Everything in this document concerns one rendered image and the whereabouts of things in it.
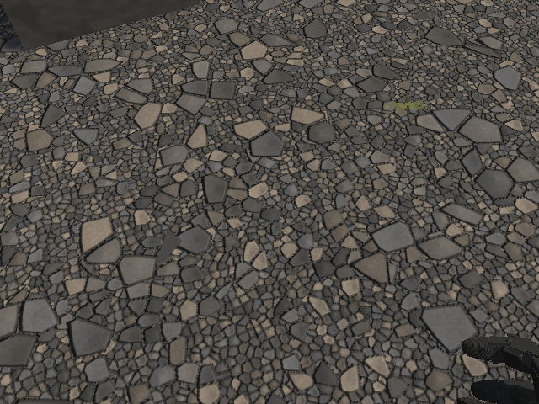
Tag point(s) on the right robot hand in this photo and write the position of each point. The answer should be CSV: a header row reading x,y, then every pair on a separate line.
x,y
516,352

